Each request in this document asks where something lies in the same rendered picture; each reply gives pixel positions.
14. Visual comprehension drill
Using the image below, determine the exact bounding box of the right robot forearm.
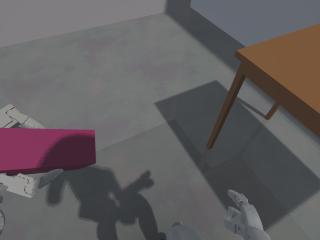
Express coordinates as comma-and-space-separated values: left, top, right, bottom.
245, 228, 271, 240

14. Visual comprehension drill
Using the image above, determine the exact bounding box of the right robot thigh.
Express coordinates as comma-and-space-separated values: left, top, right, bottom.
166, 225, 204, 240

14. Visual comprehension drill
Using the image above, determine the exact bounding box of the right robot hand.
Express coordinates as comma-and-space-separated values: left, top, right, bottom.
224, 189, 264, 240

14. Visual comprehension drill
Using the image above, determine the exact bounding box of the table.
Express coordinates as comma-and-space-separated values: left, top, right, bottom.
206, 23, 320, 149

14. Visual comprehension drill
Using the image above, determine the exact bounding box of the left robot hand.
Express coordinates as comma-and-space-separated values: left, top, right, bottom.
0, 104, 64, 198

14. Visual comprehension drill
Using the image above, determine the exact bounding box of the sponge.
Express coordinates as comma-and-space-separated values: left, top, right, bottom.
0, 128, 96, 176

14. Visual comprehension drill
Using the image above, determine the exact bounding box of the right robot shin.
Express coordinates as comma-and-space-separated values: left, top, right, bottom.
171, 221, 182, 228

